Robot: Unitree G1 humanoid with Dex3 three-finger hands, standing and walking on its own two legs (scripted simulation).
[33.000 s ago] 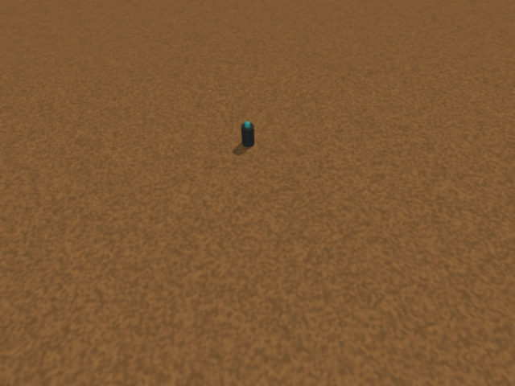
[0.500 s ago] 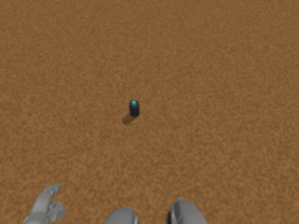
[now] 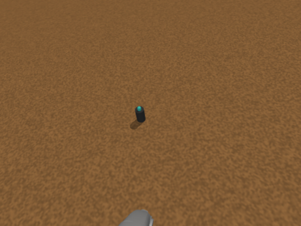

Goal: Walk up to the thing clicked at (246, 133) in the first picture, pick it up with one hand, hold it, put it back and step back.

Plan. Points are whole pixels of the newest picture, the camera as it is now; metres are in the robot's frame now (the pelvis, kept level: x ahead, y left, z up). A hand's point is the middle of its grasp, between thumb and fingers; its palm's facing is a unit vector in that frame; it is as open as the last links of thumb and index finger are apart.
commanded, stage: step back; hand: left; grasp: from the side
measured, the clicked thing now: (140, 113) +1.01 +0.25 -0.69
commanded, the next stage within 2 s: stand in 0.98 s
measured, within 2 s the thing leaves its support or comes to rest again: neither
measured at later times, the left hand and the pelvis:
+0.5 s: hand out of the picture +0.06 +0.26 -0.15, palm faces +0.08 -0.91 -0.40, open 7.4 cm; pelvis +0.01 -0.02 -0.01, yaw +5 degrees
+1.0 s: hand out of the picture +0.11 +0.29 -0.15, palm faces +0.11 -0.92 -0.38, open 7.4 cm; pelvis +0.05 +0.01 +0.00, yaw +6 degrees
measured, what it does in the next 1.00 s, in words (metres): steps on the spot: left foot, then right foot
